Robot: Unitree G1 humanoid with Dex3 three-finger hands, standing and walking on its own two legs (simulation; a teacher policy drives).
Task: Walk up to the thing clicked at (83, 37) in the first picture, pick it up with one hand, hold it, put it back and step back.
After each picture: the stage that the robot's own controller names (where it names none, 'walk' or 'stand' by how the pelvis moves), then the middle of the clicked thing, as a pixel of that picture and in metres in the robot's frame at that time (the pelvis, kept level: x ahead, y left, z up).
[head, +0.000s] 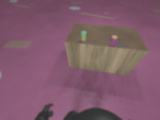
stand; (83, 36) +1.03 +0.17 -0.12
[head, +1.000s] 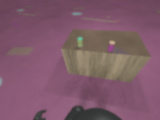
walk; (80, 42) +0.92 +0.25 -0.11
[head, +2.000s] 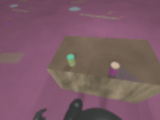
walk; (71, 60) +0.53 +0.26 -0.11
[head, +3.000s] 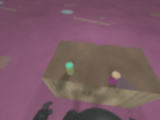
stand; (69, 68) +0.45 +0.21 -0.12
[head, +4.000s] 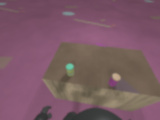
stand; (70, 70) +0.45 +0.21 -0.13
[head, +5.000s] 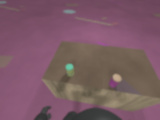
stand; (70, 70) +0.44 +0.21 -0.13
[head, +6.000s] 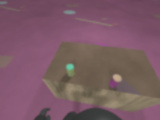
stand; (70, 70) +0.44 +0.21 -0.13
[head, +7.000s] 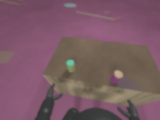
rise first; (70, 66) +0.45 +0.21 -0.12
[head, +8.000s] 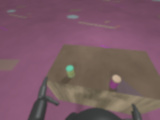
rise first; (70, 71) +0.44 +0.23 -0.12
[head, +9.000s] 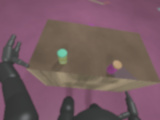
go down; (62, 57) +0.46 +0.20 -0.06
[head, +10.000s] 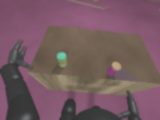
go down; (62, 60) +0.45 +0.21 -0.05
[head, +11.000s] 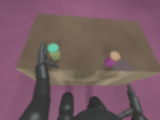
close in; (54, 52) +0.47 +0.23 -0.01
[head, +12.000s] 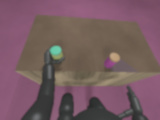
close; (57, 55) +0.45 +0.20 +0.00
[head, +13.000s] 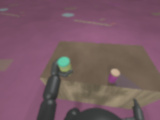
lift; (65, 67) +0.32 +0.18 +0.13
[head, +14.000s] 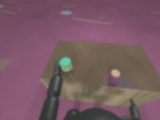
hold; (66, 67) +0.33 +0.18 +0.09
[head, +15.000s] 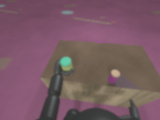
hold; (67, 66) +0.34 +0.17 +0.09
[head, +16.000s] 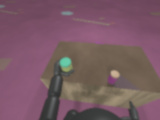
hold; (66, 67) +0.33 +0.18 +0.09
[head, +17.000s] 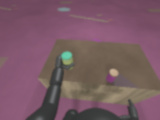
crouch; (67, 61) +0.39 +0.18 +0.08
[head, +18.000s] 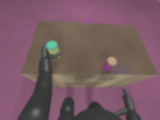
lower; (54, 50) +0.47 +0.23 +0.02
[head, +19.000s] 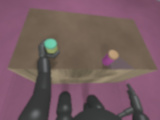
lower; (52, 48) +0.48 +0.22 +0.01
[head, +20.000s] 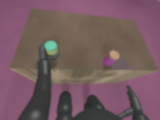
lower; (52, 50) +0.47 +0.22 +0.00
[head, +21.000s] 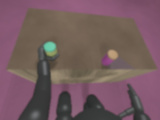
lower; (51, 51) +0.47 +0.22 +0.00
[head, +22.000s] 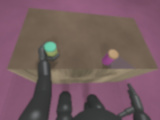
lower; (51, 51) +0.47 +0.22 +0.00
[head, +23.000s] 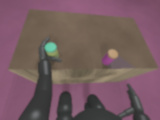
withdraw; (52, 52) +0.47 +0.22 +0.00
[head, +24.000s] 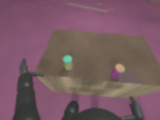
sink last; (68, 63) +0.44 +0.19 -0.06
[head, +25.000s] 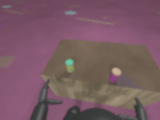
stand; (70, 66) +0.46 +0.22 -0.07
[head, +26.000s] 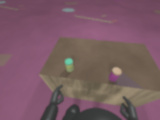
stand; (69, 65) +0.46 +0.22 -0.07
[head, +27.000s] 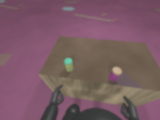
stand; (69, 65) +0.45 +0.22 -0.06
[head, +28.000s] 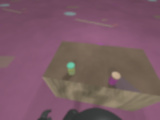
stand; (71, 69) +0.46 +0.20 -0.11
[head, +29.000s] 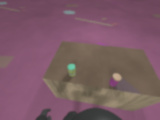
stand; (71, 70) +0.44 +0.19 -0.12
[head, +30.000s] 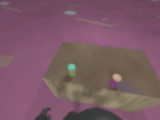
stand; (72, 70) +0.44 +0.19 -0.12
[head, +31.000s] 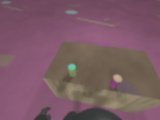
stand; (72, 70) +0.44 +0.19 -0.12
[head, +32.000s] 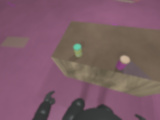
walk; (78, 50) +0.56 +0.18 -0.10
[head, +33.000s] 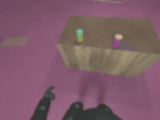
walk; (80, 35) +0.81 +0.18 -0.10
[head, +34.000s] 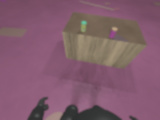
stand; (83, 26) +1.06 +0.18 -0.11
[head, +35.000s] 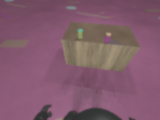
stand; (80, 34) +1.08 +0.22 -0.12
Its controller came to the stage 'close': yes
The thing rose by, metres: 0.21
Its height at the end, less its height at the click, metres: +0.00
